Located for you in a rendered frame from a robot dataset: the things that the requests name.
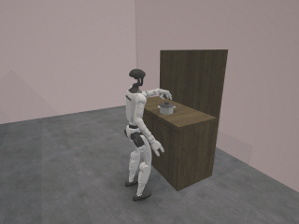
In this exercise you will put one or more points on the left robot hand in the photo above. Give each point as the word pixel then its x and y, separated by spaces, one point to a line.
pixel 167 94

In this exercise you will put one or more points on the robot left upper arm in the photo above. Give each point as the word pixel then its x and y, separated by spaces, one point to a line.
pixel 144 93

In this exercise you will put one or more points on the table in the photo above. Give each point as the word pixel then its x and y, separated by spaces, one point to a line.
pixel 195 80

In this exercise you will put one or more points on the left robot foot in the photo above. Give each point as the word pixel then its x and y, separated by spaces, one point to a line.
pixel 128 183

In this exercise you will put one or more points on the right robot foot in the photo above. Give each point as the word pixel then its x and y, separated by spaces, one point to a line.
pixel 145 195

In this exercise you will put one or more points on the right robot hand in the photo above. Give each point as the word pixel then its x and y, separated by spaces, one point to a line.
pixel 156 145

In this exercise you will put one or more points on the lid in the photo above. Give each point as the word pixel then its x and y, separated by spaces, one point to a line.
pixel 166 105

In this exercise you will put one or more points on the right robot forearm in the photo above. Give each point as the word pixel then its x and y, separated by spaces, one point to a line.
pixel 142 128

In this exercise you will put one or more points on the robot right upper arm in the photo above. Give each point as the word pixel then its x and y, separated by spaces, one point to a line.
pixel 140 103

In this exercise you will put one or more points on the robot foot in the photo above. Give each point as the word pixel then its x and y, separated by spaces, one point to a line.
pixel 145 195
pixel 128 183

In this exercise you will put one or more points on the pot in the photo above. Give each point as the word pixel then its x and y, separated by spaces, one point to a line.
pixel 166 110

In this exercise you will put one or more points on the left robot forearm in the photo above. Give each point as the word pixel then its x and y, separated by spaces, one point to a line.
pixel 154 92

